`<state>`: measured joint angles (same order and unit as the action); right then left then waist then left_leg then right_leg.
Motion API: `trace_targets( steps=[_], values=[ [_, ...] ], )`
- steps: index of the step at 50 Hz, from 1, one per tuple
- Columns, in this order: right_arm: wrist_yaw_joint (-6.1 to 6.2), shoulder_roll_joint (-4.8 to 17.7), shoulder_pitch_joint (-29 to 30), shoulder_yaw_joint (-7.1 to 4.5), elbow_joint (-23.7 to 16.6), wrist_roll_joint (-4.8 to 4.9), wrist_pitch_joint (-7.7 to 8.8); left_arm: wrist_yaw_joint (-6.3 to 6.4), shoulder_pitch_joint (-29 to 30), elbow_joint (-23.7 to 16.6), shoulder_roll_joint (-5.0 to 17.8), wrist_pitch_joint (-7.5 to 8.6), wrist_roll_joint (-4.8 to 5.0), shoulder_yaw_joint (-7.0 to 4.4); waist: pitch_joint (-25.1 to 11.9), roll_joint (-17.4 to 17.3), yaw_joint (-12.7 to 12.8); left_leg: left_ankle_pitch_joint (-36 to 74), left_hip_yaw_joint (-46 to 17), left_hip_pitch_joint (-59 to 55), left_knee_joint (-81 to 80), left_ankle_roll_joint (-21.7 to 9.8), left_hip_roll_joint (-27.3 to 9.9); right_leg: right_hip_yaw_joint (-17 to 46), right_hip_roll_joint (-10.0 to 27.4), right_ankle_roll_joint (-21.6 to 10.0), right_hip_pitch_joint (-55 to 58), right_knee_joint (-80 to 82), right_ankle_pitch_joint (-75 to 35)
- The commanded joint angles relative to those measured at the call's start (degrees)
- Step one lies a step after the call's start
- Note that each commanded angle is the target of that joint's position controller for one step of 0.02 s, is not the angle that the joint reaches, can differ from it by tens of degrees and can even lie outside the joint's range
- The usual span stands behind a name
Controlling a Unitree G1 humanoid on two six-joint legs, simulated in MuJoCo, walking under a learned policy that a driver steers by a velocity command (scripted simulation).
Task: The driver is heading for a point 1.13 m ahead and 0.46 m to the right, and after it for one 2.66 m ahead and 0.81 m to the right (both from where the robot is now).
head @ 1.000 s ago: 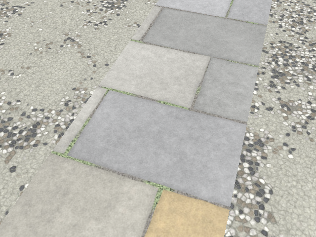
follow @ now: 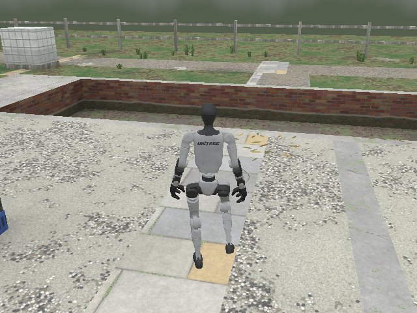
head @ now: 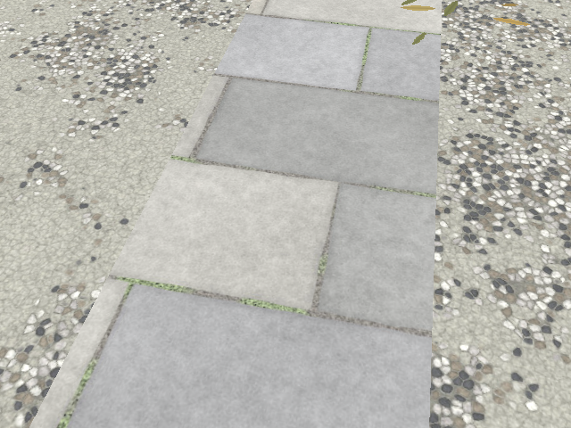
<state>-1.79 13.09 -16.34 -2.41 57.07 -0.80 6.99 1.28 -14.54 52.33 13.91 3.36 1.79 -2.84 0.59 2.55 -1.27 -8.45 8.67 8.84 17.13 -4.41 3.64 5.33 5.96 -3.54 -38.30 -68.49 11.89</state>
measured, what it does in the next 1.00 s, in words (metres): walks ahead, turning right: right foot, then left foot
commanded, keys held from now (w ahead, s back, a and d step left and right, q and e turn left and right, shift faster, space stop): w+e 0.98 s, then w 0.02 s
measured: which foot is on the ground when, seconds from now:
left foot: down 0.00-0.34, up 0.36-0.80, down 0.82-1.00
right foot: up 0.00-0.32, down 0.34-0.84, up 0.86-1.00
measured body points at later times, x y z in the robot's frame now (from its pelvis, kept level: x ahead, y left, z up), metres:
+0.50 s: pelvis +0.27 -0.10 -0.01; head +0.31 -0.12 +0.44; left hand +0.44 +0.13 -0.12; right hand +0.33 -0.39 -0.12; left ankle +0.28 +0.08 -0.65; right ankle +0.29 -0.17 -0.74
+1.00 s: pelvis +0.56 -0.14 +0.00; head +0.58 -0.14 +0.45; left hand +0.80 +0.03 -0.12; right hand +0.50 -0.43 -0.11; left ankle +0.63 -0.07 -0.74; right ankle +0.46 -0.24 -0.65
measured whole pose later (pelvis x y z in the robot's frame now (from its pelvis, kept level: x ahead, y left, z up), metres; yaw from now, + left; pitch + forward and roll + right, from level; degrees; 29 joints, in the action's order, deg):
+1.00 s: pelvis +0.56 -0.14 +0.00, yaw -34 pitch +2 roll +1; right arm -0.6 14.7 -12.7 -3.5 44.9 -0.5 6.4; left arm 0.3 -16.3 39.7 16.8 1.8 1.5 -4.0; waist 0.4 2.9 -1.0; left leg -10.4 4.3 15.4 24.0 -1.9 1.5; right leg 4.1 1.8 -1.7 -31.9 -69.1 19.1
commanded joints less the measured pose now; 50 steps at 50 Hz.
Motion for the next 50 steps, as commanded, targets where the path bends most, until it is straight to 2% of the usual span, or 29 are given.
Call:
trace_targets(
  steps=[1, 6, 11, 12, 14, 15, 16, 17, 18, 19, 20, 21, 22, 23, 25, 27, 32, 35, 37, 39, 40, 41, 42, 43, 44, 45, 46, 47, 50],
  values=[
    [1.02, 5.94, 3.58, -0.85, -2.79, -0.41, 1.15, 0.1, -3.72, -2.26, 2.17, -0.44, -0.57, -0.95, 3.02, -5.3, 3.06, 5.97, -8.18, 5.93, -12.32, -7.82, -16.93, 3.02, 2.37, 0.89, -2.16, 3.34, -8.09],
    [2.61, 8.54, -0.47, -1.04, -2.21, 0.09, 0.21, -1.86, 6.43, -5.93, 0.91, 0.72, -0.73, -0.46, 3.42, -3.65, -0.51, 9.28, -3.0, -2.63, -11.22, -6.06, -17.54, -1.49, 1.53, 1.22, -4.79, 20.39, -17.85],
    [2.95, 10.36, -5.08, -1.66, -1.15, 1.16, -1.87, -4.01, 14.78, -11.2, 0.33, 0.67, -0.57, 0.18, 5.87, -3.68, -3.46, 12.03, -0.62, -13.48, -6.78, -5.04, -20.79, -6.18, 0.67, -0.14, -7.76, 28.77, -10.45],
    [2.93, 10.78, -4.84, -1.85, -1.31, 1.35, -2.31, -4.39, 15.02, -12.1, 0.66, 0.62, -0.48, 0.07, 5.72, -4.2, -3.03, 15.7, 0.11, -14.75, -4.89, -4.52, -21.25, -7.4, -0.05, -0.88, -6.69, 29.7, -7.23],
    [3.07, 12.25, -2.66, -2.32, -2.44, 1.46, -3.0, -4.88, 11.96, -12.96, 2.6, 0.45, -0.39, -0.86, 2.54, -6.74, -0.12, 35.25, 2.54, -14.83, 2.75, -2.97, -21.11, -11.29, -3.82, -3.02, 1.87, 30.7, -1.44],
    [3.25, 12.85, -1.36, -2.52, -3.03, 1.4, -3.49, -4.97, 6.27, -12.1, 4.52, 0.4, -0.22, -1.98, -1.08, -7.71, 3.36, 45.28, 3.94, -13.76, 11.38, -2.03, -20.31, -13.11, -6.73, -4.47, 10.02, 31.53, -0.24],
    [3.38, 12.51, -0.4, -2.32, -3.79, 1.5, -3.82, -4.57, -3.26, -9.76, 8.04, 0.38, -0.11, -3.99, -6.3, -6.6, 8.37, 46.87, 5.45, -9.19, 24.41, -0.15, -17.7, -13.29, -9.91, -6.66, 23.85, 35.57, -3.62],
    [3.31, 10.82, -1.08, -1.55, -5.67, 0.57, -3.26, -3.17, -12.45, -8.02, 14.6, -0.11, -0.18, -6.36, -12.24, 1.23, 11.32, 27.46, 5.73, 6.57, 43.96, 2.76, -14.62, 2.16, -0.92, -10.69, 42.2, 37.78, -3.69],
    [2.12, 2.52, -5.55, 0.95, -8.98, 0.08, -0.77, -2.94, -9.63, -9.94, 19.59, 0.32, -0.33, -6.79, -19.36, 14.48, 4.38, -21.67, -2.46, 31.64, 65.37, 5.96, -0.98, 38.26, 13.85, -23.01, 60.65, 47.24, 3.09],
    [1.13, 8.53, 1.27, -0.3, -10.24, 2.2, 2.16, -3.06, -12.34, -9.85, 14.3, 0.64, -1.11, -5.32, -22.47, 7.27, 8.84, -21.44, -14.45, 37.6, 68.16, 3.79, -3.03, 41.65, 14.17, -21.43, 62.23, 52.91, 3.11],
    [0.86, 9.63, 5.84, -0.7, -11.99, 3.92, 3.1, -2.9, -10.22, -9.69, 10.7, 1.09, -1.6, -4.39, -14.67, 5.44, 8.2, -17.1, -13.89, 41.04, 66.11, 2.08, -5.69, 31.43, 11.87, -18.1, 57.01, 51.45, -2.16],
    [1.26, 8.9, 6.23, -0.55, -11.93, 2.93, 3.17, -3.03, -5.27, -10.7, 8.69, 1.32, -1.19, -3.72, -9.58, -1.77, 4.88, -12.55, -13.76, 37.99, 60.13, 1.86, -8.56, 23.12, 9.06, -15.6, 47.04, 51.32, -9.0],
    [1.74, 9.48, 5.83, -1.19, -11.33, 1.74, 2.5, -2.97, -1.07, -12.01, 6.55, 1.35, -1.05, -3.02, -7.53, -2.81, 2.65, -10.42, -13.43, 33.45, 54.93, 2.26, -10.47, 17.47, 6.74, -13.77, 39.51, 51.95, -13.63],
    [1.66, 9.38, 4.54, -1.47, -11.41, 1.4, 1.5, -2.84, 1.1, -13.01, 5.72, 1.32, -1.46, -2.58, -5.94, -2.17, 0.76, -9.2, -13.65, 29.6, 52.4, 2.73, -11.42, 15.09, 5.07, -13.28, 34.11, 53.51, -15.55],
    [1.61, 8.01, 3.93, -1.6, -12.22, 0.5, -0.02, -2.46, 1.03, -13.3, 7.08, 1.58, -1.16, -2.85, -4.55, -2.42, -0.57, -7.43, -12.5, 27.27, 47.65, 4.64, -11.0, 12.7, 3.71, -13.8, 28.95, 55.23, -19.97],
    [1.95, 7.04, 7.17, -1.42, -13.85, -0.15, -0.68, -1.67, -0.81, -13.11, 9.1, 1.74, -0.94, -3.4, -2.89, -2.06, -0.18, -2.89, -11.58, 28.14, 40.72, 6.53, -10.01, 10.1, 2.54, -13.77, 26.38, 56.18, -22.2],
    [1.66, 5.32, 18.09, -0.63, -17.29, 0.51, -0.28, -0.65, -4.74, -12.56, 9.87, 1.07, -0.54, -3.67, -0.89, 2.14, 3.93, 12.87, -10.59, 24.23, 18.35, 6.98, -5.48, 7.88, -1.03, -9.77, 24.49, 54.73, -13.01],
    [1.11, 6.85, 21.18, -1.02, -19.13, 1.14, 0.28, -0.62, -6.98, -11.76, 9.92, 0.85, -0.23, -3.73, -0.64, 3.12, 5.11, 13.46, -11.83, 22.37, 13.62, 6.13, -4.4, 12.0, 0.84, -8.91, 27.14, 52.14, -9.4],
    [0.65, 8.48, 20.8, -1.61, -19.58, 1.18, 0.89, -0.23, -6.95, -11.79, 9.67, 0.5, -0.18, -3.71, -0.82, 3.75, 4.36, 10.32, -13.03, 21.19, 11.16, 5.01, -4.31, 15.56, 2.33, -8.24, 30.42, 49.08, -8.06],
    [0.53, 9.64, 17.37, -2.29, -19.0, 1.24, 1.51, 0.06, -5.62, -12.3, 9.76, -0.04, -0.47, -3.8, -1.6, 5.32, 2.29, 5.52, -12.33, 16.53, 9.82, 3.5, -3.81, 17.9, 2.6, -7.32, 31.81, 45.38, -10.41],
    [0.77, 10.53, 12.35, -3.0, -17.7, 0.94, 1.8, 0.03, -4.58, -12.87, 8.71, -0.24, -0.59, -3.41, -3.85, 5.23, -0.35, 5.46, -11.2, 9.32, 7.64, 2.21, -3.35, 17.24, 0.19, -6.06, 31.02, 40.82, -14.2],
    [1.11, 12.78, 4.64, -3.84, -16.67, 0.06, 2.05, -0.27, -3.4, -14.02, 6.12, -0.13, -1.09, -2.36, -10.36, 2.78, -4.06, 5.07, -15.71, -3.94, 8.99, -0.75, -9.07, 14.17, -3.05, -4.04, 26.16, 29.05, -13.13],
    [1.61, 17.44, -4.04, -5.05, -15.93, -0.9, 1.7, -0.31, -8.64, -15.41, 2.48, 0.26, -0.95, -1.26, -19.51, -9.5, -4.03, -0.1, -34.67, -25.63, 8.14, -7.79, -22.1, 6.88, -10.5, 0.16, 9.06, 9.14, 2.71],
    [1.05, 16.52, -5.75, -4.97, -14.6, 0.17, 1.09, -0.3, -13.11, -15.95, 3.96, 0.73, 0.47, -0.91, -22.15, -23.4, -2.21, -13.74, -55.51, -31.6, 1.65, -12.69, -29.31, 5.49, -10.7, 1.3, -4.81, -3.24, 22.5],
    [1.19, 11.1, -2.47, -3.66, -16.02, 0.94, 0.71, -0.32, -10.05, -14.78, 9.47, 0.46, 0.94, -2.14, -14.05, -14.49, -3.18, -21.01, -50.26, -24.82, 0.0, -10.37, -27.65, 6.74, -6.97, 1.72, -9.09, -8.82, 18.16],
    [1.44, 8.85, 0.24, -2.97, -16.57, 0.92, 0.06, -0.38, -4.8, -15.64, 10.64, 0.01, 0.21, -2.47, -8.08, -8.7, -3.36, -17.84, -40.5, -16.76, -0.34, -7.78, -25.31, 4.16, -4.61, 1.87, -8.74, -9.11, 13.15],
    [1.41, 7.93, 2.93, -2.49, -16.43, 0.57, -0.32, -0.51, -2.15, -16.4, 9.76, -0.19, -0.51, -2.5, -3.7, -6.01, -1.99, -11.16, -33.7, -8.76, -2.04, -6.76, -22.46, 3.14, -2.79, 1.94, -6.47, -6.42, 9.57],
    [1.43, 6.86, 4.44, -2.1, -16.1, 0.26, -0.36, -0.71, -1.48, -16.72, 8.9, -0.43, -0.76, -2.7, -1.63, -6.73, -0.53, -6.6, -28.7, -4.07, -3.57, -5.97, -20.18, 3.09, -1.02, 1.76, -4.37, -3.62, 7.33],
    [1.12, 7.6, 3.96, -2.48, -14.52, 0.39, 0.42, -1.09, -2.27, -17.26, 5.47, -1.33, -0.25, -2.08, -0.54, -8.12, 0.67, 2.03, -19.58, 0.86, -7.23, -6.68, -17.88, 1.3, 0.33, 2.01, -1.36, -0.21, 4.17]
  ],
)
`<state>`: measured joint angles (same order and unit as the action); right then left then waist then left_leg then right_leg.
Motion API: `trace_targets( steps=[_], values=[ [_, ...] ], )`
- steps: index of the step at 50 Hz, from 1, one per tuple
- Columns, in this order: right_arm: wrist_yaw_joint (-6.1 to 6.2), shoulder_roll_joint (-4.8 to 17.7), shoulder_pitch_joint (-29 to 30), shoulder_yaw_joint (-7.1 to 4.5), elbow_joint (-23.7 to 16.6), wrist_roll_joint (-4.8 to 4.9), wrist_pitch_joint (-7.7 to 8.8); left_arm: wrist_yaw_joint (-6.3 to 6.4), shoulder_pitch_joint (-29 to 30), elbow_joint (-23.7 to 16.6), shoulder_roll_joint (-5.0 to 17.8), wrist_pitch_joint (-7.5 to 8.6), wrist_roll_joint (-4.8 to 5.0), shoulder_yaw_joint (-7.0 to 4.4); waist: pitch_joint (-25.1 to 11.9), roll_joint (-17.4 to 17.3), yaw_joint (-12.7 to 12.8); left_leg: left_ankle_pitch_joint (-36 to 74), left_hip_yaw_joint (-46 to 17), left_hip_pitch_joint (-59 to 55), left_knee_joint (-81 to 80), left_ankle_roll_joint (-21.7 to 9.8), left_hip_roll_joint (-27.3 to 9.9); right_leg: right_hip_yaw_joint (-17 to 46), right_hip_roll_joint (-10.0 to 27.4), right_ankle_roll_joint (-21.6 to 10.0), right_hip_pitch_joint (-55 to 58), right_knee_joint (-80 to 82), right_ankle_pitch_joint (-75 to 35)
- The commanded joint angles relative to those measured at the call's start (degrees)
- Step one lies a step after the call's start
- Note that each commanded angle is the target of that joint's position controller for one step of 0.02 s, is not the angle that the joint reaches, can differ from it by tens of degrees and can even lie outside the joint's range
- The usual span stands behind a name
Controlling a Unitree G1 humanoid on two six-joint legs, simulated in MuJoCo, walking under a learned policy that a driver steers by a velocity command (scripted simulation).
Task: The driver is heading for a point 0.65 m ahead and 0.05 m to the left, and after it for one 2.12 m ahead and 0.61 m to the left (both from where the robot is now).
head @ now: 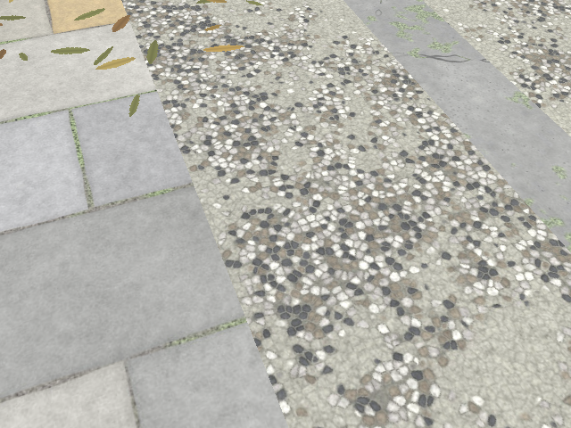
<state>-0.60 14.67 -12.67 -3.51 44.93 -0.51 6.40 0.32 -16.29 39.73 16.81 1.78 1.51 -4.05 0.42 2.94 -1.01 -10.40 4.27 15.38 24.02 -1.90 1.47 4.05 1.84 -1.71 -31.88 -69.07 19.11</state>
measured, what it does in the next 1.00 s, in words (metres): walks ahead: right foot, then left foot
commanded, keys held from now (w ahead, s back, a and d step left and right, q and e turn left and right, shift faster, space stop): w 0.52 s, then w+q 0.48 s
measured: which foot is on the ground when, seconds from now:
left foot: down 0.00-0.36, up 0.38-0.86, down 0.88-1.00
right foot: up 0.00-0.32, down 0.34-0.88, up 0.90-1.00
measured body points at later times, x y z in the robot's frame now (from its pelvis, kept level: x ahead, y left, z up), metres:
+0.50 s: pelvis +0.26 -0.07 +0.00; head +0.29 -0.09 +0.45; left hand +0.41 +0.18 -0.10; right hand +0.32 -0.36 -0.13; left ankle +0.22 +0.10 -0.65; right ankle +0.29 -0.16 -0.74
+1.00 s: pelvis +0.53 -0.01 -0.01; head +0.57 +0.00 +0.43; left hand +0.60 +0.27 -0.14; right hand +0.70 -0.27 -0.11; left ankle +0.60 +0.07 -0.74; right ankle +0.41 -0.17 -0.64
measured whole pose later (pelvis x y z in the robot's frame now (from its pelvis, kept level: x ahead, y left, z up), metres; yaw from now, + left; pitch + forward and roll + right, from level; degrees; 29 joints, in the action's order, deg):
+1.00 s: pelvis +0.53 -0.01 -0.01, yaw +7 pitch +2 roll -1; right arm -2.6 16.7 -10.8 -3.8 42.4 1.0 3.6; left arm 0.3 -14.4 45.4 15.9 6.0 0.6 -2.9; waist 2.4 0.2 0.0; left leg -10.1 0.7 25.2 32.9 -5.2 4.1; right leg 1.3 1.6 -0.2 -19.9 -68.3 24.6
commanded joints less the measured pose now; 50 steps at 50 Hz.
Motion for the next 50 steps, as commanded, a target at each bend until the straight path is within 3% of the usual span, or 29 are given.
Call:
trace_targets(
  steps=[1, 4, 8, 12, 14, 15, 16, 17, 18, 19, 20, 21, 22, 23, 25, 27, 34, 40, 42, 43, 44, 45, 46, 47, 48, 49, 50],
  values=[
    [-0.2, 6.82, -0.5, -1.63, -1.61, 0.09, 1.28, -0.01, 0.26, -5.08, 2.04, 0.21, -0.19, -0.72, -0.2, -7.63, 0.49, 6.92, -13.68, -5.85, -14.66, -9.89, -15.87, 2.93, 4.36, 0.36, -8.61, 2.25, -4.41],
    [-0.28, 8.24, -2.14, -1.97, 0.16, 0.24, 1.18, -0.05, 3.14, -5.72, 1.17, 0.65, -0.6, -0.18, -0.28, -6.23, 0.2, 13.86, -9.49, -8.76, -15.13, -10.64, -15.93, 3.19, 3.96, 0.84, -10.61, 11.04, -10.56],
    [-0.01, 9.56, -4.02, -1.84, 1.76, 1.34, 0.06, -1.52, 11.18, -7.32, -0.22, 1.88, -0.78, 0.8, 1.42, -6.36, -2.4, 14.25, -4.08, -9.88, -14.93, -8.79, -13.95, -2.27, 3.6, 0.67, -6.91, 26.11, -19.79],
    [-0.12, 11.41, -8.36, -1.98, 4.02, 2.12, -1.25, -2.65, 17.21, -9.85, 0.23, 2.34, -0.06, 0.94, 3.38, -7.51, -4.22, 14.2, -4.75, -14.88, -13.31, -8.26, -16.69, -4.81, 2.15, -0.49, -5.35, 33.64, -15.56],
    [0.03, 12.31, -8.36, -2.13, 4.76, 2.52, -2.01, -2.91, 16.63, -10.28, 1.58, 2.5, -0.22, 0.45, 2.95, -8.8, -2.61, 20.88, -4.71, -17.6, -10.19, -7.46, -17.99, -5.83, 0.72, -2.31, -2.31, 36.58, -11.04],
    [0.19, 12.9, -7.49, -2.18, 4.91, 2.7, -2.32, -2.86, 13.15, -9.48, 2.84, 2.58, -0.54, -0.25, 0.78, -9.33, 0.07, 29.85, -3.45, -17.87, -5.68, -6.57, -17.41, -7.09, -0.99, -3.53, 3.7, 38.86, -10.76],
    [0.37, 12.5, -7.03, -1.91, 5.07, 2.8, -2.59, -2.58, 5.39, -6.99, 4.92, 2.57, -0.92, -1.54, -3.94, -8.51, 4.34, 37.76, -0.8, -16.05, 3.41, -5.21, -15.15, -8.63, -3.06, -5.18, 15.17, 41.72, -13.56],
    [0.64, 10.6, -6.9, -1.07, 4.44, 2.04, -2.37, -1.86, -4.22, -4.43, 8.36, 2.3, -1.26, -3.09, -10.53, -6.59, 8.48, 32.16, 1.22, -6.83, 16.4, -2.96, -12.63, -4.0, 0.59, -7.43, 31.51, 39.67, -16.01],
    [0.26, 4.46, -10.15, 1.05, 1.73, 0.5, -1.28, -1.11, -10.66, -3.64, 15.09, 2.03, -2.28, -4.34, -18.32, 7.12, 7.7, 3.49, 2.33, 16.65, 39.71, 0.94, -4.44, 21.84, 16.55, -15.63, 53.0, 41.35, -12.02],
    [-0.14, 5.52, -10.57, 1.11, 2.57, 1.11, 0.25, -1.23, -11.84, -3.48, 12.88, 2.18, -1.56, -3.58, -24.79, 10.07, 7.71, -22.48, -7.53, 24.85, 49.95, 0.95, -1.0, 39.32, 22.18, -19.67, 55.57, 49.74, -9.65],
    [-0.53, 9.67, -6.4, -0.27, 1.27, 2.96, 0.72, -1.52, -8.38, -3.31, 9.38, 2.42, -1.51, -2.28, -16.33, 6.28, 7.23, -19.58, -8.98, 30.28, 53.22, 0.42, -4.57, 30.58, 19.75, -16.74, 49.55, 50.08, -9.65],
    [-0.53, 9.28, -2.95, -0.11, 0.44, 3.07, 0.78, -1.63, -4.6, -3.48, 7.22, 2.48, -1.14, -1.59, -10.21, 4.12, 5.71, -14.61, -7.5, 30.1, 50.9, 0.01, -7.08, 21.44, 16.7, -14.56, 41.25, 50.62, -13.03],
    [-0.26, 8.52, -1.68, -0.18, 0.58, 2.06, 0.47, -1.92, -0.95, -3.54, 5.43, 2.55, -1.12, -1.02, -6.36, 1.11, 3.7, -10.76, -6.95, 27.91, 47.16, 0.33, -8.78, 15.91, 13.87, -13.15, 33.6, 52.43, -16.11],
    [-0.14, 8.33, -2.4, -0.53, 0.91, 1.44, -0.27, -2.14, 1.42, -3.73, 3.88, 2.88, -1.35, -0.58, -4.46, 1.85, 1.65, -7.85, -7.42, 24.27, 44.1, 0.63, -10.21, 12.27, 11.86, -12.23, 27.98, 54.6, -18.49],
    [-0.14, 6.03, -4.64, -0.24, 1.7, 1.35, -1.76, -2.19, 2.73, -3.04, 3.99, 3.72, -1.48, -0.76, -3.75, 2.35, -0.55, -4.47, -7.06, 19.95, 41.98, 1.61, -10.38, 9.14, 10.83, -12.89, 22.43, 58.31, -20.29],
    [0.13, 5.35, -3.33, -0.2, 1.28, 1.19, -2.61, -1.85, 2.25, -1.72, 4.95, 4.44, -1.7, -1.09, -2.11, 1.39, -1.14, -0.53, -7.25, 21.76, 38.52, 2.54, -10.37, 5.68, 10.75, -13.27, 21.41, 60.32, -22.53],
    [-1.02, 3.76, 8.15, 0.44, -2.01, 1.69, -2.52, -0.29, -1.63, 2.51, 7.09, 4.53, -1.99, -1.74, 2.47, 0.32, 3.28, 16.28, -7.51, 24.42, 18.3, 1.99, -7.66, -4.44, 11.14, -9.63, 25.79, 62.83, -20.07],
    [-2.9, 4.15, 13.53, 0.47, -6.27, 1.5, -2.46, 0.4, -3.22, 5.64, 8.2, 3.08, -0.81, -2.47, 4.29, 0.28, 4.76, 8.6, -4.75, 26.44, 11.48, -1.36, -6.23, -8.34, 14.64, -7.06, 36.6, 57.67, -25.74],
    [-3.27, 5.59, 10.88, -0.28, -6.83, 1.42, -2.56, 0.88, -1.65, 5.44, 9.8, 2.24, -0.7, -2.89, 1.55, 1.89, 2.69, 2.62, -1.0, 20.11, 11.17, -3.31, -3.2, -10.47, 14.3, -5.43, 37.75, 50.7, -43.22],
    [-3.19, 7.11, 5.6, -1.27, -5.94, 1.4, -2.7, 1.21, -0.74, 5.19, 10.43, 1.66, -0.68, -3.01, -2.01, 2.16, -0.36, 1.74, 1.21, 12.42, 10.29, -4.57, -0.58, -12.22, 13.13, -4.16, 37.02, 42.87, -52.59],
    [-2.73, 10.09, -3.41, -3.04, -3.58, 1.5, -2.79, 1.59, -0.86, 4.85, 9.62, 1.21, -0.81, -2.59, -6.95, 0.45, -4.59, 3.73, 1.78, -0.57, 8.11, -6.49, 2.44, -14.29, 10.2, -2.28, 32.52, 30.4, -54.68],
    [-1.56, 15.95, -12.15, -4.9, -2.44, 1.66, -3.17, 1.86, -2.42, 3.37, 7.18, 1.61, -2.15, -1.39, -13.27, -8.37, -7.22, 6.85, -14.37, -18.18, 7.52, -10.87, -7.58, -14.99, 7.17, 0.52, 17.63, 10.93, -35.43],
    [-1.85, 19.39, -11.06, -4.98, -2.95, 2.0, -2.67, 0.64, -8.15, 1.28, -0.23, 3.48, -3.07, 1.04, -19.75, -20.25, -0.79, -5.94, -46.8, -35.67, -0.8, -21.32, -19.41, -6.41, -5.25, 3.56, -6.17, -6.43, 13.8],
    [-1.91, 14.19, -12.67, -3.71, -3.69, 1.93, -2.37, -0.25, -1.62, 1.31, 5.11, 5.43, -0.98, 0.15, -21.17, -12.94, -5.52, -10.25, -49.76, -37.06, -6.16, -19.33, -19.59, 2.67, -2.97, 1.93, -12.25, -10.57, 13.3],
    [-1.72, 11.89, -10.47, -3.11, -3.76, 1.61, -2.1, -0.65, 3.06, -0.33, 6.83, 6.42, 0.58, -0.27, -13.57, -10.33, -5.54, -6.65, -41.77, -31.31, -6.49, -16.98, -18.1, 1.94, -0.67, 0.63, -15.67, -9.29, 8.04],
    [-1.56, 10.98, -6.77, -2.77, -4.74, 1.65, -2.08, -0.27, 4.82, -0.62, 6.27, 6.88, -0.2, -0.04, -9.13, -4.58, -3.45, -0.93, -35.54, -22.89, -6.5, -15.45, -16.02, 1.39, 1.89, 0.16, -13.67, -5.02, 3.25],
    [-1.4, 9.41, -3.35, -2.32, -5.72, 1.3, -2.22, 0.19, 5.58, -0.63, 6.67, 6.78, -1.59, -0.49, -6.06, -3.31, -1.34, 5.3, -30.93, -15.12, -7.35, -14.76, -14.23, 1.09, 3.45, 0.5, -10.09, -0.47, 0.64]
  ],
)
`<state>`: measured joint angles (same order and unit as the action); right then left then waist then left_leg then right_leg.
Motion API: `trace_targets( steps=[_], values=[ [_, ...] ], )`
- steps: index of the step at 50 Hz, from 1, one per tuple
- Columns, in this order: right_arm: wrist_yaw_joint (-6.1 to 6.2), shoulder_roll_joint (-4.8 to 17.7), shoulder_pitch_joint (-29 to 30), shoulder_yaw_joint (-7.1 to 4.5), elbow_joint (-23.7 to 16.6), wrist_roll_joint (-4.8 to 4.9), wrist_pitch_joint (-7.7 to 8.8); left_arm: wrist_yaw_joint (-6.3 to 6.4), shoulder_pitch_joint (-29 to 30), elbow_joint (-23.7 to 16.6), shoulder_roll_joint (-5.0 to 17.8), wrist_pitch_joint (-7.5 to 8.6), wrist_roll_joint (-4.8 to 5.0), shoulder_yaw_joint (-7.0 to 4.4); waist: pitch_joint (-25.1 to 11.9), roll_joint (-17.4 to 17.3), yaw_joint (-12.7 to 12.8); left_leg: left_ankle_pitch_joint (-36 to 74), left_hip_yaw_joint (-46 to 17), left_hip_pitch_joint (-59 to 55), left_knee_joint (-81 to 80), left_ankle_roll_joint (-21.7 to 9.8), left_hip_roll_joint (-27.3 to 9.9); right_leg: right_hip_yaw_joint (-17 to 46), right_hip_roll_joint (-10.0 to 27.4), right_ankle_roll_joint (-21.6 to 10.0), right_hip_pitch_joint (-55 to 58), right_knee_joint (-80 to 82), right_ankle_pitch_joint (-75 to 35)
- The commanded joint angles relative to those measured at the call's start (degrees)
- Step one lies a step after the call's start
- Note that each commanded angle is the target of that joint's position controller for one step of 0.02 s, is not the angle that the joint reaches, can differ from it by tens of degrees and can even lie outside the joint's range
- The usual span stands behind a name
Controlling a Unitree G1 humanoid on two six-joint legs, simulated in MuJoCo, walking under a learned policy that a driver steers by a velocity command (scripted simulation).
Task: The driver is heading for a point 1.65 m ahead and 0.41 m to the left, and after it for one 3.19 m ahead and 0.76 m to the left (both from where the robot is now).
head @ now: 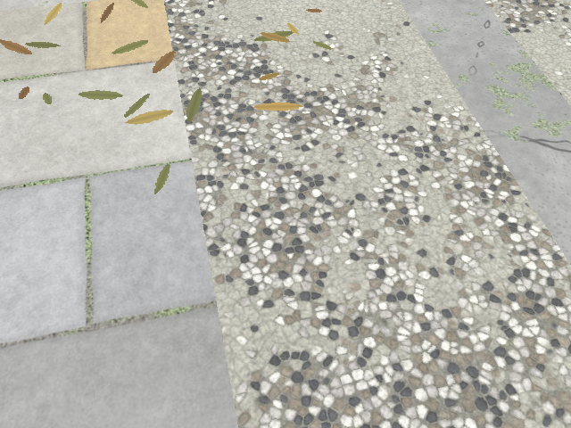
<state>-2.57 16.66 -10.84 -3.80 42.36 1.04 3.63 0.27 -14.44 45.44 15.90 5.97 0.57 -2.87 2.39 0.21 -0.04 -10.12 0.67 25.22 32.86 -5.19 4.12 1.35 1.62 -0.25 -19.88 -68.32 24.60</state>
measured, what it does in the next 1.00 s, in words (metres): walks ahead, turning left: right foot, then left foot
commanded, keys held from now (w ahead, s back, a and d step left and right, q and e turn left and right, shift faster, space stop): w+q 0.72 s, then w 0.28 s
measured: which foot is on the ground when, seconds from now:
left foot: down 0.00-0.40, up 0.42-0.90, down 0.92-1.00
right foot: up 0.00-0.38, down 0.40-0.92, up 0.94-1.00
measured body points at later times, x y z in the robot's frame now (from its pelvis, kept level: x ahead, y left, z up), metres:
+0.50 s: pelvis +0.29 -0.03 +0.01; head +0.31 -0.03 +0.46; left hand +0.39 +0.28 -0.07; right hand +0.43 -0.28 -0.11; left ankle +0.13 +0.06 -0.64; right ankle +0.37 -0.11 -0.73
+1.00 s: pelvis +0.51 +0.12 +0.00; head +0.54 +0.15 +0.45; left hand +0.39 +0.38 -0.13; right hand +0.81 +0.01 -0.08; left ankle +0.53 +0.23 -0.73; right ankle +0.43 -0.09 -0.64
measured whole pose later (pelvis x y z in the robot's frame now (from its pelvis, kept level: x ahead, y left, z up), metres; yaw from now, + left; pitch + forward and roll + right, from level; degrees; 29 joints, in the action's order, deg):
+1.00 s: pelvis +0.51 +0.12 +0.00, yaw +31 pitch +2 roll -1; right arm -2.0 15.4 -6.4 -2.8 35.0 0.5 2.7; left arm -0.7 -18.6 50.4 17.3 4.7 1.8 -2.7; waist 3.2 0.2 2.5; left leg -10.6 1.6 25.8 34.3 -3.8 1.9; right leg -1.5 3.4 0.1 -13.6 -63.2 27.4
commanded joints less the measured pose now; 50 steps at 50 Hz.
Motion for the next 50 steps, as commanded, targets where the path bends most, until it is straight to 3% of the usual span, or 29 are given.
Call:
trace_targets(
  steps=[1, 3, 6, 10, 14, 17, 18, 19, 20, 21, 22, 23, 24, 25, 26, 27, 29, 32, 36, 39, 41, 43, 44, 45, 46, 47, 48, 49, 50],
  values=[
    [0.8, 6.35, -3.43, -1.56, -4.2, -0.95, 0.51, 0.27, 2.8, -6.49, 7.72, 1.92, -0.97, -2.01, -7.38, -1.97, -0.33, 9.13, -24.96, -20.16, -17.51, -11.33, -15.51, 4.24, 4.71, -0.68, -18.1, 0.83, -6.39],
    [1.23, 6.43, -2.77, -1.66, -4.83, -0.74, 0.6, 0.35, 1.47, -6.58, 6.42, 0.61, -1.32, -1.99, -6.34, -2.93, 1.06, 13.69, -21.71, -15.57, -19.31, -11.92, -13.98, 3.36, 4.77, 0.79, -16.0, 5.04, -7.53],
    [2.37, 8.3, -5.05, -2.21, -4.28, -0.28, 0.69, 0.65, 5.68, -8.06, 4.83, -0.28, -1.74, -1.5, -4.07, -2.64, 0.19, 17.44, -17.55, -12.35, -20.31, -11.19, -12.02, 2.07, 3.6, 3.21, -17.37, 14.32, -15.13],
    [3.31, 8.43, -8.16, -2.3, -3.3, 0.3, -0.09, -0.06, 13.91, -9.84, 3.04, 0.31, -1.22, -0.7, -3.12, -4.78, -3.09, 11.79, -15.33, -11.43, -18.79, -7.66, -8.78, 1.63, 0.2, 3.8, -13.34, 31.12, -28.23],
    [3.63, 8.45, -11.22, -2.39, -2.21, 0.64, -0.9, -1.22, 18.68, -11.43, 4.54, 1.3, -0.34, -1.05, -2.48, -5.51, -4.66, 7.79, -20.67, -15.57, -15.21, -6.9, -10.7, 2.7, -1.85, 2.94, -10.87, 38.7, -28.36],
    [3.95, 8.52, -10.29, -2.62, -2.49, 0.45, -1.5, -1.62, 16.24, -11.13, 6.51, 2.12, -0.1, -1.97, -2.88, -7.56, -2.62, 9.19, -25.43, -19.38, -10.43, -5.7, -12.18, 3.35, -2.26, 0.85, -6.77, 41.69, -21.8],
    [3.91, 7.95, -9.08, -2.49, -2.97, 0.42, -1.65, -1.42, 12.25, -10.1, 7.23, 2.4, -0.14, -2.51, -4.21, -8.07, -0.31, 11.8, -25.46, -18.97, -7.5, -4.77, -11.07, 2.31, -2.55, -0.44, -1.24, 43.9, -21.77],
    [3.69, 6.07, -8.07, -1.82, -3.78, 0.19, -1.52, -1.04, 6.25, -8.95, 8.95, 2.67, -0.78, -3.37, -8.68, -7.13, 2.76, 14.29, -23.33, -16.45, -0.17, -3.01, -8.18, 3.47, -0.07, -2.67, 9.4, 44.33, -22.45],
    [3.47, 2.98, -8.02, -0.62, -5.18, -0.84, -1.26, -0.47, -2.84, -8.26, 12.28, 2.59, -1.55, -4.23, -16.99, -0.9, 6.33, 5.13, -18.18, -8.55, 15.69, -0.79, -4.33, 13.04, 9.89, -6.4, 24.99, 42.97, -19.74],
    [3.42, -0.14, -17.1, 0.42, -6.54, 0.79, -0.7, -0.73, -7.04, -6.03, 16.03, 1.78, -1.95, -5.13, -22.7, 18.97, 2.08, -23.83, -11.56, 12.57, 33.23, 2.91, 3.07, 39.61, 22.4, -16.31, 42.08, 47.07, -10.11],
    [3.58, 6.11, -16.77, -0.53, -4.81, 1.48, -0.64, -0.92, -5.87, -6.82, 10.48, 1.46, -0.46, -4.08, -18.79, 13.48, 3.4, -22.7, -12.48, 19.73, 40.77, 3.68, -2.26, 43.68, 23.06, -15.54, 39.51, 49.64, 2.13],
    [3.5, 9.23, -10.04, -1.45, -5.42, 1.0, -0.98, -0.61, -3.5, -7.43, 6.83, 1.05, -0.38, -3.06, -11.27, 7.34, 5.15, -16.92, -11.26, 21.03, 42.29, 4.11, -4.24, 33.7, 20.07, -12.6, 32.28, 50.56, 1.3],
    [3.52, 8.65, -6.73, -1.55, -6.15, 0.34, -1.25, -0.57, -0.72, -7.57, 6.09, 0.62, -0.93, -2.54, -6.99, 3.41, 4.19, -12.69, -9.45, 19.12, 41.14, 4.48, -6.14, 26.13, 17.39, -10.9, 24.93, 51.69, -5.67],
    [3.28, 7.87, -4.68, -1.7, -6.99, -0.21, -1.25, -0.57, 0.92, -7.08, 5.08, 0.38, -1.09, -2.16, -3.8, 3.19, 3.2, -10.1, -9.19, 18.08, 38.61, 4.67, -7.54, 21.12, 15.16, -10.34, 19.71, 53.1, -11.28],
    [2.86, 6.76, -4.93, -1.75, -7.23, 0.16, -1.47, -0.5, 1.69, -6.74, 4.44, 0.43, -1.42, -1.82, -2.77, 4.57, 1.87, -8.57, -8.8, 15.62, 36.99, 4.56, -8.92, 16.59, 13.32, -9.5, 16.22, 54.62, -14.61],
    [2.61, 5.48, -5.57, -1.59, -7.35, 0.62, -1.76, -0.55, 1.89, -6.3, 4.37, 0.64, -1.33, -1.86, -2.47, 5.97, 1.27, -7.76, -7.91, 14.3, 35.76, 4.61, -9.46, 13.66, 12.44, -9.49, 14.38, 56.04, -16.29],
    [2.43, 3.68, -4.79, -1.22, -8.06, 0.58, -2.32, -0.67, 1.63, -5.12, 5.34, 1.1, -0.87, -2.22, -1.78, 5.66, 0.88, -6.34, -6.9, 15.03, 33.49, 5.12, -10.17, 9.37, 12.57, -10.58, 12.99, 58.03, -20.54],
    [2.26, 3.04, -1.84, -0.89, -9.19, 0.22, -2.44, -0.5, 1.14, -3.53, 7.49, 1.07, -0.98, -2.9, -1.45, 4.03, 1.11, -0.49, -6.7, 17.69, 27.3, 6.03, -10.85, 4.17, 13.33, -11.23, 14.55, 59.13, -27.0],
    [0.95, 2.07, 4.25, -0.32, -10.26, 0.3, -1.65, -0.15, 0.39, -1.95, 8.95, 0.29, -0.7, -3.03, -0.25, 3.18, 3.31, 10.64, -3.57, 15.24, 14.44, 5.32, -10.15, -3.86, 11.68, -9.22, 16.27, 58.97, -30.14],
    [0.09, 0.71, 9.68, 0.37, -12.14, 0.33, -1.19, -0.35, -3.53, 0.25, 10.01, -0.39, 0.09, -3.08, 1.48, 2.45, 5.29, 10.57, -1.29, 12.96, 7.08, 4.02, -8.69, -5.52, 12.69, -9.05, 18.5, 58.83, -30.3],
    [-0.34, 1.28, 11.54, 0.28, -13.33, 0.4, -1.03, -0.58, -4.94, 1.48, 10.97, -1.03, 0.81, -3.29, 2.51, 2.87, 5.05, 6.48, -0.28, 12.45, 3.86, 2.58, -7.65, -5.67, 14.3, -8.91, 21.78, 57.69, -33.5],
    [-0.49, 2.96, 10.25, -0.45, -13.69, -0.04, -0.99, -0.44, -4.77, 2.23, 12.5, -1.66, 1.39, -3.6, 1.05, 4.5, 2.71, 0.91, 1.88, 7.61, 1.34, 0.45, -5.11, -6.78, 15.11, -8.19, 24.46, 52.8, -48.31],
    [-0.36, 4.56, 6.07, -1.34, -12.81, -0.38, -1.07, -0.23, -4.33, 2.54, 13.3, -1.99, 1.56, -3.7, -1.96, 5.44, -0.34, 0.06, 3.25, 0.79, -0.39, -0.86, -3.12, -8.11, 14.6, -7.31, 24.69, 46.84, -57.84],
    [0.02, 6.95, -2.66, -2.81, -10.2, -0.39, -1.16, 0.06, -3.92, 2.73, 12.83, -2.31, 1.53, -3.31, -6.9, 4.67, -5.21, 4.28, 4.38, -12.25, -3.95, -2.61, -0.93, -10.5, 12.71, -5.81, 21.36, 36.75, -61.95],
    [0.97, 10.72, -12.03, -4.35, -7.9, -0.41, -1.61, 0.38, -4.08, 1.91, 10.71, -2.03, 0.42, -2.27, -12.85, 1.76, -9.18, 7.81, -3.23, -30.05, -1.76, -4.86, -5.98, -11.25, 10.59, -3.58, 8.82, 22.13, -49.04],
    [1.49, 17.09, -13.74, -5.09, -7.39, -0.61, -1.46, -0.41, -10.03, -0.58, 3.02, -0.92, -1.19, 0.42, -20.27, -13.71, -4.09, 0.69, -33.62, -49.26, -5.24, -14.72, -22.58, -9.42, 0.54, 0.22, -15.2, -0.27, -0.94],
    [1.35, 12.42, -15.53, -3.75, -8.01, -0.45, -1.07, -1.05, -7.06, 0.65, 7.25, 0.61, 0.42, -0.35, -27.15, -9.9, -7.3, -2.06, -45.38, -50.19, -12.32, -17.07, -26.42, 2.44, -1.0, -0.04, -20.04, -8.8, 9.28],
    [1.08, 10.08, -12.67, -2.82, -7.27, -0.82, -0.54, -1.38, -1.3, -1.62, 9.91, 1.14, 2.47, -1.28, -17.94, -7.94, -7.42, 1.64, -35.34, -44.07, -13.14, -14.28, -24.01, 2.86, 1.59, -0.54, -24.76, -10.15, 5.63],
    [1.07, 8.59, -9.19, -2.32, -7.08, -0.52, -0.22, -1.15, 1.24, -2.4, 8.93, 1.42, 2.15, -0.87, -12.13, -5.14, -5.37, 6.4, -27.42, -35.77, -13.52, -12.07, -21.17, 2.11, 4.14, -1.03, -24.29, -6.26, 0.71]
  ],
)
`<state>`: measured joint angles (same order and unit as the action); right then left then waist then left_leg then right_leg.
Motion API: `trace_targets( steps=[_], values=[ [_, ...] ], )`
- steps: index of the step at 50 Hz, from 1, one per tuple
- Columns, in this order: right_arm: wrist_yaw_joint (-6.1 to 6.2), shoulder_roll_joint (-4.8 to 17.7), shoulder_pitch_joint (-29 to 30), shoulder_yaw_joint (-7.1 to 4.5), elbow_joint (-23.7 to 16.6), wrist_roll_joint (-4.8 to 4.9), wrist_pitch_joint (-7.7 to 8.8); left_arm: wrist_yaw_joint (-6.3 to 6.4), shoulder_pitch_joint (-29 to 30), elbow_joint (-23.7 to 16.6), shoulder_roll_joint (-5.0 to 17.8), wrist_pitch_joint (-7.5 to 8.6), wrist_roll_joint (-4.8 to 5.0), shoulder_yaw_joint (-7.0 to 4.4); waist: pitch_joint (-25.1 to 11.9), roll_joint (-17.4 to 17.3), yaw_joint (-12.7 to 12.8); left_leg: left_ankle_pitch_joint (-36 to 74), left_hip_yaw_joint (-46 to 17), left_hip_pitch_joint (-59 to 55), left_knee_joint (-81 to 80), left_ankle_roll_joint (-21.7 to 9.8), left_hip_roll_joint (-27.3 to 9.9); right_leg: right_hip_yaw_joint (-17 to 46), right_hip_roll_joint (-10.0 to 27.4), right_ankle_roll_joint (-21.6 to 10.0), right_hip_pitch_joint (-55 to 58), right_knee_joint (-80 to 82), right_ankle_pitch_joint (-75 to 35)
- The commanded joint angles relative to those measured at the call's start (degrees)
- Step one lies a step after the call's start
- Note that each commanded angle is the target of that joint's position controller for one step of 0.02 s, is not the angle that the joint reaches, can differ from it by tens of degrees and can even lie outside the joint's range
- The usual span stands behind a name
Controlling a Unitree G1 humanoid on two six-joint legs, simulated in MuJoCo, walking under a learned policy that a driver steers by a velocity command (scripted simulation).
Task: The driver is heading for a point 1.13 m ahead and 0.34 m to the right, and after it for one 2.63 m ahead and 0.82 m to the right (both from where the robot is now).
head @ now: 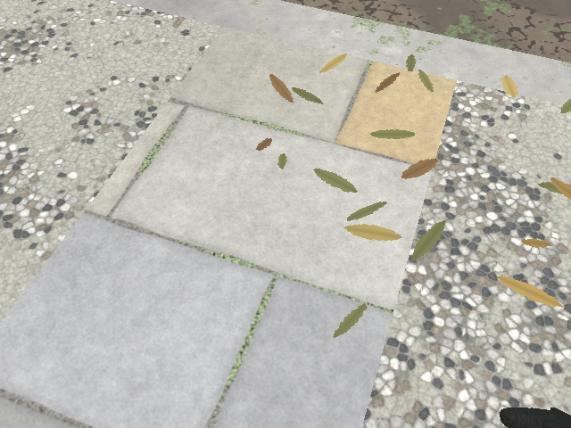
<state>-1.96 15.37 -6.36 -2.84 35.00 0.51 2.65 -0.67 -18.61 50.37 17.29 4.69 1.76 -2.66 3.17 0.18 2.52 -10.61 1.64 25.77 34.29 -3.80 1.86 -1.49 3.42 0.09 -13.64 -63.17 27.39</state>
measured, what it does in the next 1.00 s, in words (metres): walks ahead: right foot, then left foot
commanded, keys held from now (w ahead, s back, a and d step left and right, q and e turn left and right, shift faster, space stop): w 0.86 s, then e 0.14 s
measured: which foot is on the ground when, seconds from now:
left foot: down 0.00-0.46, up 0.48-0.94, down 0.96-1.00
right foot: up 0.00-0.42, down 0.44-0.98, up 1.00-1.00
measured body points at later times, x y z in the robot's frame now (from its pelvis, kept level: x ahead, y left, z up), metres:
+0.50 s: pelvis +0.28 -0.06 +0.00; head +0.31 -0.07 +0.45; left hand +0.47 +0.20 -0.09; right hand +0.30 -0.34 -0.13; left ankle +0.11 +0.09 -0.67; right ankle +0.37 -0.15 -0.72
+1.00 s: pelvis +0.54 -0.02 +0.00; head +0.58 -0.01 +0.45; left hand +0.54 +0.27 -0.14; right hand +0.77 -0.26 -0.08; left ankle +0.67 +0.09 -0.73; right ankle +0.38 -0.15 -0.70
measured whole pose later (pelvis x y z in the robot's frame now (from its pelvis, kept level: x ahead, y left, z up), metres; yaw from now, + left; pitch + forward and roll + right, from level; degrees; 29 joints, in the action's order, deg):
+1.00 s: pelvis +0.54 -0.02 +0.00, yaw -2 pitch +3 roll -1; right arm -1.6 14.7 -1.8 -2.2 40.3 -1.3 5.6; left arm 0.3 -20.3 52.9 17.0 2.5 0.3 -2.8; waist 2.2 0.0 4.4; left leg -3.8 1.3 28.2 29.9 -1.4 -1.7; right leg 1.8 -0.5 0.4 -6.2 -38.6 27.9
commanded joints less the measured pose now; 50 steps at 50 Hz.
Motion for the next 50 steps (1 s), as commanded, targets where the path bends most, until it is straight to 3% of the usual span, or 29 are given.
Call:
trace_targets(
  steps=[1, 2, 5, 8, 12, 15, 18, 20, 21, 22, 23, 24, 25, 26, 27, 28, 30, 32, 38, 41, 44, 46, 47, 48, 49, 50],
  values=[
    [0.35, 8.03, -10.31, -2.73, 0.34, -0.15, 0.95, 0.14, 6.33, -7.08, 7.17, 2.58, -0.34, -1.22, -9.13, -3.21, -5.87, 11.63, -23.35, -28.82, -16.35, -12.14, -16.81, 4.5, 3.94, -1.09, -28.29, -7.32, -5.3],
    [0.29, 6.35, -8.27, -2.15, 0.04, -0.63, 1.27, 0.15, 5.01, -6.61, 7.21, 1.94, -0.81, -1.49, -7.87, -3.82, -3.7, 14.72, -20.17, -23.54, -18.26, -11.59, -15.25, 5.03, 5.16, -0.9, -24.37, -5.05, -7.6],
    [0.39, 6.82, -7.19, -2.32, 1.07, -0.37, 2.41, 0.15, 2.61, -5.67, 4.36, 0.01, -1.17, -1.05, -6.13, -3.5, -1.11, 16.14, -16.18, -16.84, -23.39, -12.56, -14.7, 4.6, 5.54, 0.68, -20.95, -0.03, -11.14],
    [1.1, 8.15, -8.63, -2.65, 2.92, -0.39, 2.76, 0.36, 7.99, -7.3, 3.22, -0.52, -1.88, -0.62, -2.92, -2.81, -2.06, 16.22, -11.68, -15.65, -25.79, -11.75, -13.46, 4.4, 5.56, 2.1, -24.25, 9.12, -20.12],
    [1.74, 9.4, -11.44, -2.82, 5.08, -0.04, 2.34, -0.59, 15.59, -8.87, 1.9, 0.21, -1.43, 0.12, -0.8, -3.18, -5.01, 11.95, -6.87, -15.86, -26.28, -8.86, -11.23, 2.65, 2.98, 1.77, -21.4, 24.22, -32.69],
    [1.74, 10.37, -14.61, -3.08, 7.33, 0.45, 1.99, -1.36, 19.98, -10.4, 2.46, 0.52, -0.97, 0.19, 0.38, -3.56, -6.7, 9.35, -7.7, -19.78, -25.01, -8.36, -13.31, 2.55, 1.67, 0.85, -21.2, 29.39, -33.14],
    [2.09, 10.97, -15.45, -3.41, 8.97, 0.75, 1.26, -2.16, 20.88, -11.47, 3.78, 0.9, -1.05, -0.16, 0.54, -4.25, -5.96, 12.59, -9.0, -25.81, -21.53, -7.08, -16.05, 2.93, 0.94, -1.52, -21.59, 32.89, -27.46],
    [2.38, 11.53, -14.39, -3.57, 9.4, 0.75, 0.65, -2.23, 16.73, -10.56, 5.22, 1.16, -1.19, -0.85, -1.93, -5.4, -3.26, 23.18, -8.42, -27.85, -16.24, -5.58, -15.73, 0.93, -1.04, -3.34, -15.1, 34.48, -23.58],
    [2.52, 10.92, -13.8, -3.26, 9.42, 0.57, 0.28, -1.91, 10.01, -8.47, 6.94, 1.19, -1.37, -1.94, -6.1, -4.8, 0.21, 31.5, -6.27, -26.94, -8.12, -4.22, -13.09, -0.95, -3.0, -4.82, -5.79, 35.59, -23.75],
    [2.77, 8.62, -14.4, -2.2, 8.75, -0.16, 0.13, -1.4, 0.49, -6.22, 10.28, 1.15, -1.74, -3.2, -13.79, -2.16, 3.8, 26.69, -3.58, -19.82, 5.55, -2.17, -10.0, 3.52, 1.57, -7.59, 9.66, 33.1, -26.66],
    [2.31, 3.01, -21.72, -0.39, 7.41, -0.34, 1.13, -1.11, -5.51, -5.3, 16.25, 0.77, -2.41, -4.67, -22.79, 11.49, 2.17, 3.25, -0.6, 3.74, 28.89, 2.74, -1.18, 28.76, 16.25, -17.08, 32.93, 35.33, -17.69],
    [2.13, 4.41, -19.86, -0.45, 8.11, 0.08, 2.23, -1.4, -7.44, -4.66, 12.06, 0.58, -1.28, -3.59, -25.78, 14.71, 3.98, -22.44, -7.94, 13.04, 37.26, 2.92, 1.69, 44.36, 18.65, -19.07, 36.07, 45.15, -7.3],
    [1.76, 9.08, -14.69, -1.72, 6.85, 1.58, 2.85, -1.3, -3.46, -5.21, 9.34, 0.61, -0.97, -2.58, -16.76, 10.06, 3.86, -19.7, -8.96, 18.77, 41.24, 2.07, -2.02, 37.54, 17.21, -15.95, 29.71, 46.46, -1.85],
    [1.83, 9.15, -10.6, -1.59, 5.72, 1.76, 3.08, -1.14, 0.7, -6.11, 7.82, 0.46, -1.29, -2.09, -11.18, 6.08, 2.63, -14.52, -6.98, 18.9, 39.44, 1.42, -5.12, 30.55, 15.2, -14.07, 21.58, 47.29, -3.83],
    [2.03, 8.71, -8.51, -1.66, 5.39, 0.86, 2.95, -1.18, 4.0, -6.47, 6.18, 0.39, -1.73, -1.54, -6.68, 3.72, 1.05, -10.57, -5.97, 17.1, 35.66, 1.52, -7.11, 25.17, 13.02, -13.46, 13.55, 49.07, -8.64],
    [2.19, 8.22, -9.3, -1.95, 5.66, 0.34, 2.43, -1.23, 5.91, -6.78, 4.77, 0.69, -2.34, -1.06, -5.18, 4.95, -1.02, -7.56, -6.48, 13.31, 32.45, 1.63, -8.92, 21.62, 11.24, -12.79, 8.2, 50.68, -13.09],
    [2.28, 6.14, -11.88, -1.7, 6.8, 0.18, 1.33, -1.28, 6.82, -6.46, 4.47, 1.22, -2.31, -1.02, -4.98, 5.73, -2.88, -5.2, -5.91, 8.98, 29.79, 2.46, -9.55, 17.14, 9.55, -13.29, 3.58, 53.38, -18.69],
    [2.52, 5.32, -10.31, -1.51, 6.33, -0.12, 0.81, -0.95, 6.03, -5.53, 5.85, 1.64, -2.06, -1.41, -3.68, 4.63, -3.16, -1.63, -5.42, 10.57, 25.85, 3.66, -9.96, 13.7, 9.39, -14.16, 2.52, 55.25, -23.77],
    [1.74, 3.03, 0.83, -0.55, 4.02, -0.13, 1.68, 0.28, 1.5, -2.97, 7.78, 0.85, -1.26, -1.86, -1.15, 3.08, 0.41, 14.82, -3.2, 10.93, 5.27, 4.8, -8.39, 5.88, 6.92, -11.77, 5.65, 56.33, -28.5],
    [0.86, 2.93, 5.88, -0.3, 2.59, 0.36, 2.11, 0.39, -1.9, -1.19, 8.47, 0.15, -0.84, -2.05, 0.32, 2.99, 2.43, 15.98, -2.35, 10.53, -0.47, 4.48, -7.08, 5.81, 8.39, -11.68, 9.27, 55.23, -27.27],
    [-0.05, 3.81, 8.5, -0.47, 1.18, 0.26, 2.66, 0.7, -3.03, 0.17, 8.62, -0.98, -0.62, -2.28, 1.58, 3.28, 2.19, 11.8, -3.0, 10.52, -4.61, 2.79, -6.05, 7.12, 10.48, -10.65, 14.07, 51.21, -32.73],
    [-0.2, 5.53, 4.44, -1.24, 2.05, -0.56, 3.27, 1.14, -2.1, 0.43, 9.24, -1.82, -0.7, -2.53, -1.3, 4.66, -0.69, 9.74, -2.38, 3.6, -7.2, 1.43, -3.78, 7.93, 9.81, -8.71, 15.8, 44.46, -44.81],
    [0.06, 7.09, -1.95, -2.11, 4.05, -1.17, 3.63, 1.33, -0.46, -0.02, 9.19, -2.1, -0.59, -2.44, -5.27, 4.51, -4.28, 13.64, -0.89, -5.71, -9.78, 0.2, -2.07, 6.91, 7.24, -7.01, 14.68, 37.52, -51.89],
    [0.5, 10.45, -8.69, -3.19, 5.79, -2.02, 3.93, 1.38, -0.58, -0.88, 7.25, -1.92, -1.17, -1.72, -11.81, 2.34, -6.84, 28.05, -3.05, -19.58, -8.1, -1.77, -5.97, 5.16, 3.44, -4.4, 8.84, 27.52, -46.6],
    [1.19, 14.77, -14.72, -3.95, 6.11, -3.34, 3.48, 1.06, -4.51, -2.11, 2.29, -1.16, -2.87, -0.09, -21.39, -8.77, -6.82, 48.39, -17.32, -42.27, -2.12, -8.06, -20.98, 2.59, -3.07, -0.43, -9.74, 7.56, -18.64],
    [1.22, 13.71, -15.46, -3.61, 5.82, -2.19, 2.35, 0.94, -10.29, -1.01, 1.25, -0.73, -1.39, 0.48, -31.23, -18.07, -6.28, 49.37, -31.15, -50.18, -4.69, -15.13, -29.86, 6.61, -7.65, 1.57, -19.38, -6.93, 13.34]
  ],
)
